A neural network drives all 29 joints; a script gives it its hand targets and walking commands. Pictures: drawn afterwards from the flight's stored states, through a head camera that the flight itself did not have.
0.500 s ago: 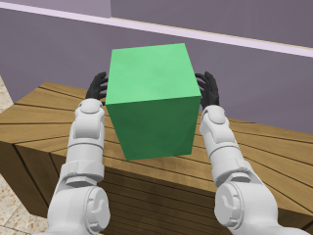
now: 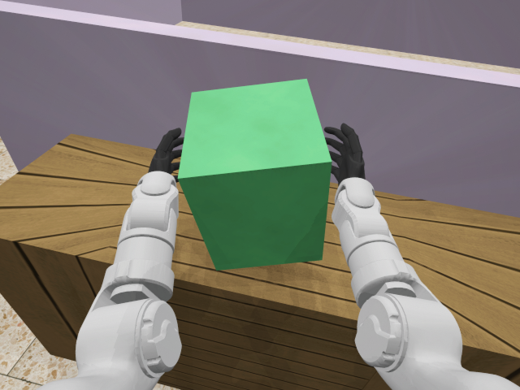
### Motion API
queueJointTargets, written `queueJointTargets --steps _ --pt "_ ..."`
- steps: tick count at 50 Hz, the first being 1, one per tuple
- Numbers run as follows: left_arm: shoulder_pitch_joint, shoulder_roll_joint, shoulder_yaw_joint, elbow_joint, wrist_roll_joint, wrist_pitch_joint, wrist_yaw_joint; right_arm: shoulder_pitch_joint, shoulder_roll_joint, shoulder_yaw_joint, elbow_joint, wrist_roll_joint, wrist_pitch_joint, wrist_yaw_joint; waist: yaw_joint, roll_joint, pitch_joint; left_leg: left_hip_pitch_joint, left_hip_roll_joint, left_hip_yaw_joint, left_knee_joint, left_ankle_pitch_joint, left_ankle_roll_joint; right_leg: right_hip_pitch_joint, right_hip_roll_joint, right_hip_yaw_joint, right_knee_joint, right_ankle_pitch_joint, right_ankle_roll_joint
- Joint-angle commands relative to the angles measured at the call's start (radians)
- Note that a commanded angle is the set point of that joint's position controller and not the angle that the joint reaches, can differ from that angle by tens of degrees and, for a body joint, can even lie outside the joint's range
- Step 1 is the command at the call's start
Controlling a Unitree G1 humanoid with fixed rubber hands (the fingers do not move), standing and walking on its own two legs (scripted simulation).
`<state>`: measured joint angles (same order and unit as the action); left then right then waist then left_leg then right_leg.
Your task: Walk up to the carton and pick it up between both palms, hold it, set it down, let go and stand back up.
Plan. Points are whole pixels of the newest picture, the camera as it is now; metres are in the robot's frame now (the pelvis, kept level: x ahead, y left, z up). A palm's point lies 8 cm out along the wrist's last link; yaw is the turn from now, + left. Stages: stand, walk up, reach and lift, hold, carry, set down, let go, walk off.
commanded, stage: set down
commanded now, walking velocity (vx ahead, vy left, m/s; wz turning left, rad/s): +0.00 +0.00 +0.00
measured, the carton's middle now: (259, 179) +0.46 -0.01 +0.13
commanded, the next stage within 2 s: none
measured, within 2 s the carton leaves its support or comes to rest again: rests again in 1.76 s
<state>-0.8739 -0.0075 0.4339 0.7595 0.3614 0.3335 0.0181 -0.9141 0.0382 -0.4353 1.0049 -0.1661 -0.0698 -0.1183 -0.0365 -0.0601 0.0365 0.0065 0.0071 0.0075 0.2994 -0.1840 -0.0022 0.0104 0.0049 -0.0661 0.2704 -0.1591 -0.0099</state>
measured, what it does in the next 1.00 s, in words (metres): stands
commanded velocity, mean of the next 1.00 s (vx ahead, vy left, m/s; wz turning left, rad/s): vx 0.00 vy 0.00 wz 0.00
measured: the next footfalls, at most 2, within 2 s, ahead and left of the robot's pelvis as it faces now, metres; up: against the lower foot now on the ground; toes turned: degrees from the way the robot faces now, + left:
none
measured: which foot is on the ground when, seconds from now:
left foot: down 0.00-1.00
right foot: down 0.00-1.00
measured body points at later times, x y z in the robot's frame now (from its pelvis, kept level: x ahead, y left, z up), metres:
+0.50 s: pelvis +0.01 +0.01 +0.00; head -0.01 +0.03 +0.45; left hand +0.44 +0.15 +0.15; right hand +0.43 -0.15 +0.16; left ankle +0.00 +0.12 -0.75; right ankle +0.00 -0.11 -0.75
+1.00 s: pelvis +0.02 +0.01 +0.00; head +0.03 +0.03 +0.45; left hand +0.46 +0.14 +0.12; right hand +0.44 -0.15 +0.14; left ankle +0.00 +0.12 -0.75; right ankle +0.00 -0.11 -0.75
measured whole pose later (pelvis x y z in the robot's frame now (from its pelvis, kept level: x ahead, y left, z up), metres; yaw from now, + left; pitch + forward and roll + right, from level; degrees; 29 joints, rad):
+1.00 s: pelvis +0.02 +0.01 +0.00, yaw -1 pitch +2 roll -1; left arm -0.94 0.01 0.50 0.98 0.34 0.16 0.03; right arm -0.90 0.10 -0.67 0.97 -0.40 -0.08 -0.04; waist -0.03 -0.04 -0.03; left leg -0.15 0.01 0.03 0.32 -0.20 0.00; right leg -0.14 0.00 -0.05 0.28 -0.16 0.00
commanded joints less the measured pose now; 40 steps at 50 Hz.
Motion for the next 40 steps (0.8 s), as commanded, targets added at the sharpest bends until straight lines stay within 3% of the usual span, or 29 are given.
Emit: queueJointTargets --steps 1,11,27,40 --pt "-0.753 -0.457 -0.283 -0.13 -0.079 -0.116 -0.135 -0.662 0.45 0.22 -0.1 -0.03 -0.04 0.158 -0.007 0.061 -0.486 0.011 -0.027 0.097 -0.016 0.262 -0.05 0.207 0.013 -0.053 0.036 0.353 0.068" --pt "-0.778 -0.488 -0.313 -0.108 -0.099 -0.149 -0.108 -0.675 0.43 0.184 -0.088 -0.056 -0.068 0.175 -0.017 0.109 -0.572 0.1 -0.008 0.084 0.038 0.41 -0.094 0.116 0.028 -0.071 0.032 0.364 0.047" --pt "-0.766 -0.432 -0.212 -0.005 -0.066 -0.188 -0.104 -0.663 0.458 0.115 -0.086 -0.134 -0.054 0.199 0.007 0.075 -0.57 -0.025 -0.012 0.102 0.005 0.322 -0.063 0.175 0.008 -0.046 0.061 0.422 0.064" --pt "-0.795 -0.416 -0.18 0.052 -0.067 -0.239 -0.096 -0.655 0.475 0.054 -0.085 -0.207 -0.063 0.216 -0.001 0.085 -0.641 -0.022 -0.005 0.106 0.025 0.374 -0.072 0.136 0.007 -0.048 0.077 0.462 0.065"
